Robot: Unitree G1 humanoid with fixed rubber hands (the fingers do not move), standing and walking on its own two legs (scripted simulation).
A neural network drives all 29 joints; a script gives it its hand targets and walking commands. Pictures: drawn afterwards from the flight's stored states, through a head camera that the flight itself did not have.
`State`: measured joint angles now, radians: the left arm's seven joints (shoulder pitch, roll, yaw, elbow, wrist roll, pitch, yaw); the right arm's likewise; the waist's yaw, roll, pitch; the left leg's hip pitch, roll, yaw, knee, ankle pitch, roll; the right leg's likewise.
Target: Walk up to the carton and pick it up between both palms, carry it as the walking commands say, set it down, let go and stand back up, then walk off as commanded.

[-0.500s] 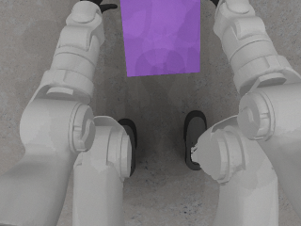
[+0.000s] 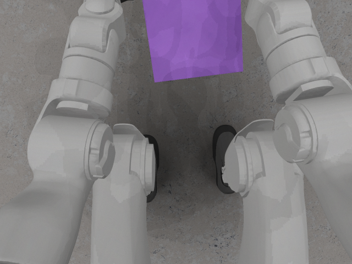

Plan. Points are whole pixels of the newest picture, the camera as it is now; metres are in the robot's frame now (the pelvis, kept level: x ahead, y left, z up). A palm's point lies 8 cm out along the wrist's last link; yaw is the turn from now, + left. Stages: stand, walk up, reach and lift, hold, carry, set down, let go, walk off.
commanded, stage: reach and lift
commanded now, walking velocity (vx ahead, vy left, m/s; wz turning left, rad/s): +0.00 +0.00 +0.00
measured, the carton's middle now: (188, 1) +0.57 -0.03 -0.23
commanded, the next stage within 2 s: none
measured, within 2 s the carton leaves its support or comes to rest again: neither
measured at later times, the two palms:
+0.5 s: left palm (102, 10) +0.52 +0.11 -0.10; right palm out of the picture +0.53 -0.13 -0.08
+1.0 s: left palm (88, 6) +0.50 +0.10 -0.03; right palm out of the picture +0.51 -0.13 -0.01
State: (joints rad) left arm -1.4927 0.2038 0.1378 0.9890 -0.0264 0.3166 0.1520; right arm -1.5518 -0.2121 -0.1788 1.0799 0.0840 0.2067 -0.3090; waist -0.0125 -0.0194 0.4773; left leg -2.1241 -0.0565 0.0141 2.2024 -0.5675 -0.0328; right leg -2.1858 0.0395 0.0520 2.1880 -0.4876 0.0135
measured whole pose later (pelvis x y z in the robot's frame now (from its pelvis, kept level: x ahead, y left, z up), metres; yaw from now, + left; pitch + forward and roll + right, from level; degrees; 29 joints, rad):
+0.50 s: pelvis -0.01 +0.01 +0.02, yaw -2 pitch +21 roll +1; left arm -1.35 0.13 0.19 0.80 -0.02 0.40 0.34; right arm -1.45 -0.09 -0.24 0.89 0.01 0.27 -0.39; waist -0.01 -0.02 0.52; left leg -1.97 -0.06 0.00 2.17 -0.57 -0.03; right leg -2.02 0.06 0.05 2.13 -0.47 0.04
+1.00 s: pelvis -0.02 +0.01 +0.06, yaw -3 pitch +16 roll +1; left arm -1.27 0.08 0.22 0.70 -0.01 0.47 0.36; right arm -1.36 -0.06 -0.26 0.80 0.00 0.34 -0.39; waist -0.01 -0.01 0.52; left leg -1.79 -0.06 -0.01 2.07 -0.57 -0.02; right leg -1.83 0.07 0.05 2.02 -0.47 0.04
